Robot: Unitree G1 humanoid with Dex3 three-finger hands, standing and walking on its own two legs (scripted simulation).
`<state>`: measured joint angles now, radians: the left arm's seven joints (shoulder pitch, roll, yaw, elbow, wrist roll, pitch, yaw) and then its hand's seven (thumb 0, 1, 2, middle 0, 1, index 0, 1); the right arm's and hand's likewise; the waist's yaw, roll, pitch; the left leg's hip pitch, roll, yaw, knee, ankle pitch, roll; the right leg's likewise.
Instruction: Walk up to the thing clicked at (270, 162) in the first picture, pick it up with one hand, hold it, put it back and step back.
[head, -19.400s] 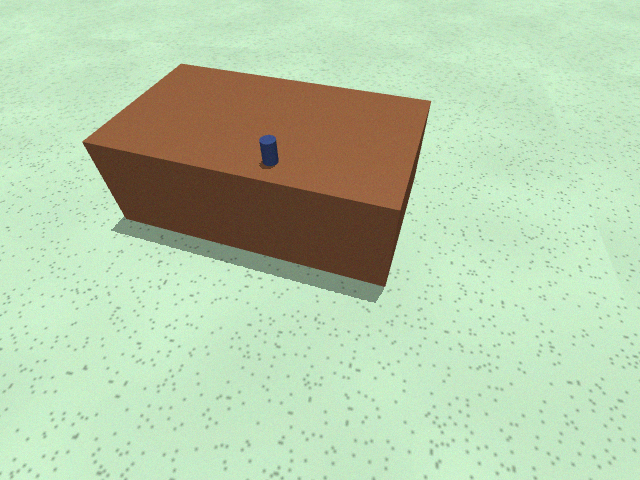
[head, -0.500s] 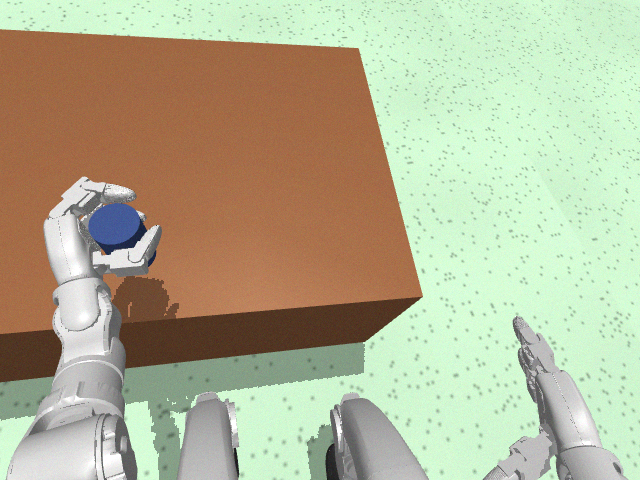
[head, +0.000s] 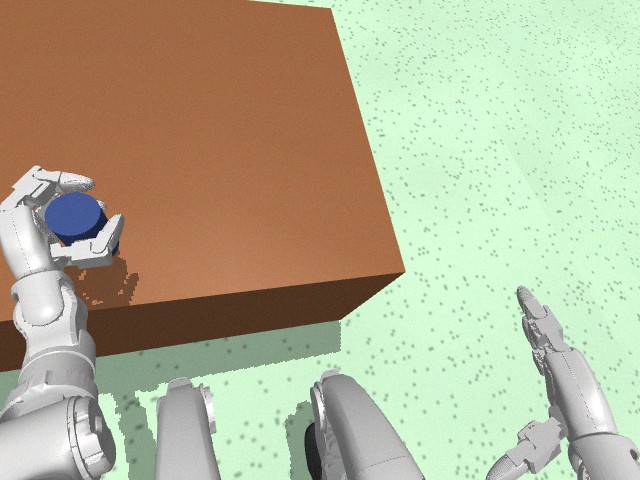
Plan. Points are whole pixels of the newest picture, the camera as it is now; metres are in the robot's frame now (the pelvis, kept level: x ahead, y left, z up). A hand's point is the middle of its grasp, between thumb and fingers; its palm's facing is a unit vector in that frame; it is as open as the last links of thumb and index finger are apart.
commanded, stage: lower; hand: left
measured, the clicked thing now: (85, 230) +0.45 +0.23 -0.07
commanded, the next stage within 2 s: loosen in 1.00 s
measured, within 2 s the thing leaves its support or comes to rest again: rests again in 0.92 s
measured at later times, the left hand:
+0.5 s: hand (93, 231) +0.46 +0.23 -0.09, palm faces +0.28 -0.96 +0.00, open 8.0 cm
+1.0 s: hand (100, 237) +0.46 +0.23 -0.12, palm faces +0.28 -0.96 +0.00, open 8.0 cm
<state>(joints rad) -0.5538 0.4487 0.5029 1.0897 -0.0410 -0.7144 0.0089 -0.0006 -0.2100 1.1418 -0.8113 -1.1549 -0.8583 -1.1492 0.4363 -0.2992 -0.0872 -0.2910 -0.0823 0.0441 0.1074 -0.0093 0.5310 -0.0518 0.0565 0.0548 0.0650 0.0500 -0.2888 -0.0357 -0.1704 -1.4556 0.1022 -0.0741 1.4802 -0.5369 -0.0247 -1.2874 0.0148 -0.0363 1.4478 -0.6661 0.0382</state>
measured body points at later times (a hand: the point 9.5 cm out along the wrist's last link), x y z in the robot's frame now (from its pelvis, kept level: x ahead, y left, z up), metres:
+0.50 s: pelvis -0.01 +0.00 -0.03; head +0.17 +0.09 +0.38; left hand +0.44 +0.28 -0.09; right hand +0.18 -0.25 +0.06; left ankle +0.06 +0.13 -0.57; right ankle +0.01 -0.15 -0.57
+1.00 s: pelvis -0.01 +0.00 -0.04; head +0.17 +0.10 +0.36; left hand +0.44 +0.28 -0.11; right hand +0.17 -0.25 +0.07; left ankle +0.06 +0.13 -0.57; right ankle +0.01 -0.15 -0.57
